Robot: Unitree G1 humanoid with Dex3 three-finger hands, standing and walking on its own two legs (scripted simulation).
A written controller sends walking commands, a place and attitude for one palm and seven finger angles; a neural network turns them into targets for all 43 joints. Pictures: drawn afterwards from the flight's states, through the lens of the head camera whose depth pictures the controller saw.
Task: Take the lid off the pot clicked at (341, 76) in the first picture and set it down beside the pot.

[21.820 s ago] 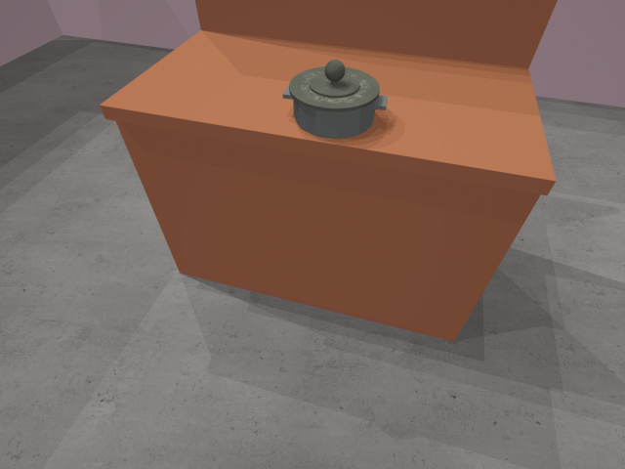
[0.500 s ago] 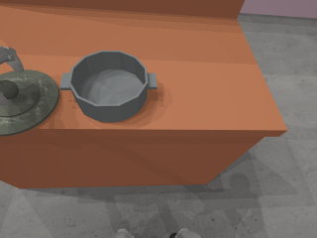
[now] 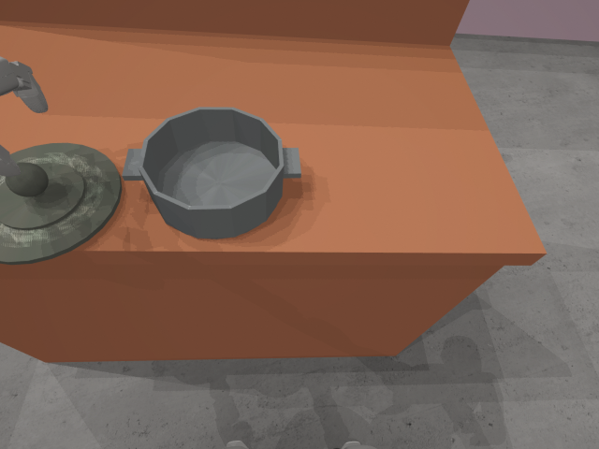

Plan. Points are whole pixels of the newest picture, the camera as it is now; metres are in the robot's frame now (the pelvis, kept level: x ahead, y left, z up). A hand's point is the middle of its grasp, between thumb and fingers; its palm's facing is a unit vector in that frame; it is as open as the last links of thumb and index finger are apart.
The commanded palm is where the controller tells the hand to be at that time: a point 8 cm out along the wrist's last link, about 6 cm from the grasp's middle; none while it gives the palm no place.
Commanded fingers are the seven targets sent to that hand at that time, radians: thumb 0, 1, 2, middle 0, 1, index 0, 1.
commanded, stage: raise the empty hand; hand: left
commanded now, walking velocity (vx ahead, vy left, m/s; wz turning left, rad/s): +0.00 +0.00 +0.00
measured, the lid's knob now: (27, 179) +0.47 +0.35 +0.06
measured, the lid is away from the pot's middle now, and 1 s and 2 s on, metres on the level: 0.25 0.25 0.25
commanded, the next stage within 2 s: draw the hand back to the body in 0.80 s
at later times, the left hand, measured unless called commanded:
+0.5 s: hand out of the picture +0.46 +0.34 +0.21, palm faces -0.30 -0.12 -0.95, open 11.1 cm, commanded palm +0.48 +0.33 +0.27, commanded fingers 0.00 -0.03 0.69 -0.37 -0.83 -0.37 -0.83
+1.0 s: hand out of the picture +0.47 +0.34 +0.23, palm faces -0.27 -0.12 -0.96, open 11.1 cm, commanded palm +0.46 +0.33 +0.29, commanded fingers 0.00 -0.03 0.69 -0.37 -0.83 -0.37 -0.83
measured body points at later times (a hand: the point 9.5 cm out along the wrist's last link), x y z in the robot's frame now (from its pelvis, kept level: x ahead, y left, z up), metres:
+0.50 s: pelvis +0.00 +0.00 +0.01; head +0.06 +0.01 +0.46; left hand +0.47 +0.35 +0.26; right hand +0.05 -0.28 -0.11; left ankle +0.01 +0.07 -0.72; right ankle +0.01 -0.16 -0.72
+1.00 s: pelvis +0.01 -0.01 +0.01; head +0.07 +0.00 +0.46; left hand +0.48 +0.34 +0.29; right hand +0.04 -0.29 -0.11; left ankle +0.01 +0.07 -0.72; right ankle +0.01 -0.16 -0.72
